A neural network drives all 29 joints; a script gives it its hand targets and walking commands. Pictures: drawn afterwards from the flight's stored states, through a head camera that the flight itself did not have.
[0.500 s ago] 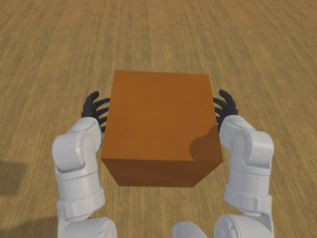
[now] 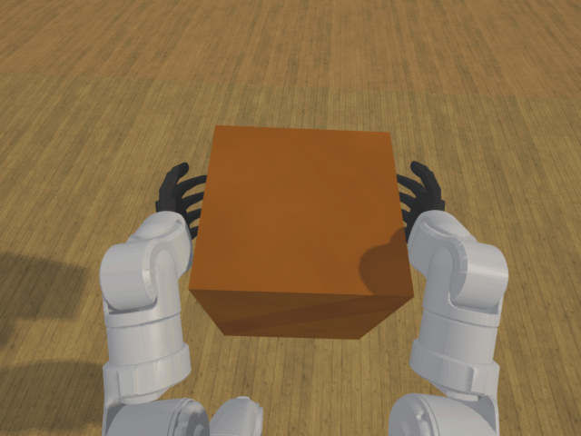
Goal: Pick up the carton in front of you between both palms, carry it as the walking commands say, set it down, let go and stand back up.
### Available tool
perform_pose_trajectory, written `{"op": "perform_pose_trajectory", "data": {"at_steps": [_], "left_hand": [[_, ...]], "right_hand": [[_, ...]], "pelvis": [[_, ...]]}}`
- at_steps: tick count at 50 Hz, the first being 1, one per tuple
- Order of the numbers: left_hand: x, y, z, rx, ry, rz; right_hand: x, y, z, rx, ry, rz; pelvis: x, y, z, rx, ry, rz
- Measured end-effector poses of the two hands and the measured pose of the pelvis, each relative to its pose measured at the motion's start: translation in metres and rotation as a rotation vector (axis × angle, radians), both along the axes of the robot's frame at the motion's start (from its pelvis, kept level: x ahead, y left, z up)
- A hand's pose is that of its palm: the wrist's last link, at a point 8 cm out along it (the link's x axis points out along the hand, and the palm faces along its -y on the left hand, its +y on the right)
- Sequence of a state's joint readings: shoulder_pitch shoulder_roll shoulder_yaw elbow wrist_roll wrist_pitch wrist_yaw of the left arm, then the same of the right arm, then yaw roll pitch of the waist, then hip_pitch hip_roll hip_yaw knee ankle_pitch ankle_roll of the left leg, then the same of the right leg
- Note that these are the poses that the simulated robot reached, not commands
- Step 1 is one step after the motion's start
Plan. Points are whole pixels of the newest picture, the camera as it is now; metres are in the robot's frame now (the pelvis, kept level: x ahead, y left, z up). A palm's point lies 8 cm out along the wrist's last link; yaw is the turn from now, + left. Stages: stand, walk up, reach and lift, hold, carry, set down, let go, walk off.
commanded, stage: carry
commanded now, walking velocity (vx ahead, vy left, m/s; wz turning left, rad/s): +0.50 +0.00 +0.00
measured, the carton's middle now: (296, 246) +0.36 +0.02 +0.06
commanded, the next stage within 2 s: none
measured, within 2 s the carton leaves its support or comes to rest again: neither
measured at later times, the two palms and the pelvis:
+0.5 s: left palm (214, 60) +0.66 +0.18 +0.16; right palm (392, 62) +0.65 -0.12 +0.17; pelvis +0.31 +0.04 +0.03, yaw -1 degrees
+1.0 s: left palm out of the picture +0.96 +0.17 +0.20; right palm out of the picture +0.97 -0.13 +0.19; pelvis +0.62 +0.01 +0.05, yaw -1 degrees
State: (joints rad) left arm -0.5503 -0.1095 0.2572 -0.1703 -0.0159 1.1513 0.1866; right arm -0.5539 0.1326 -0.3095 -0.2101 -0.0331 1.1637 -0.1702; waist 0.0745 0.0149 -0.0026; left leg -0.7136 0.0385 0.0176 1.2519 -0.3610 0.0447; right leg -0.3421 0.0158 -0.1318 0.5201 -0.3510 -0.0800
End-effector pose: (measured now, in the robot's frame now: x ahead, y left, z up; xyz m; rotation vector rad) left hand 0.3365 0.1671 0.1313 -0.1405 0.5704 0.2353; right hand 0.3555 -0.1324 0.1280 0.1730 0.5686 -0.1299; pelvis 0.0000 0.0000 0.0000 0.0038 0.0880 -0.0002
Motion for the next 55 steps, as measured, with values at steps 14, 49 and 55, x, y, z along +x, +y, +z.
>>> {"op": "perform_pose_trajectory", "data": {"at_steps": [14,49,55], "left_hand": [[0.206,0.006,0.002,-0.006,0.013,-0.125],[0.614,0.000,0.064,0.008,-0.050,-0.026],[0.705,0.007,0.066,0.011,-0.045,-0.072]], "right_hand": [[0.173,0.006,0.011,-0.068,0.015,-0.089],[0.607,-0.001,0.063,-0.019,-0.050,-0.015],[0.687,0.006,0.069,-0.050,-0.045,-0.038]], "pelvis": [[0.194,0.041,-0.004,0.009,-0.020,-0.020],[0.610,0.007,0.048,-0.002,0.003,-0.007],[0.701,0.027,0.041,0.004,-0.002,-0.021]]}}
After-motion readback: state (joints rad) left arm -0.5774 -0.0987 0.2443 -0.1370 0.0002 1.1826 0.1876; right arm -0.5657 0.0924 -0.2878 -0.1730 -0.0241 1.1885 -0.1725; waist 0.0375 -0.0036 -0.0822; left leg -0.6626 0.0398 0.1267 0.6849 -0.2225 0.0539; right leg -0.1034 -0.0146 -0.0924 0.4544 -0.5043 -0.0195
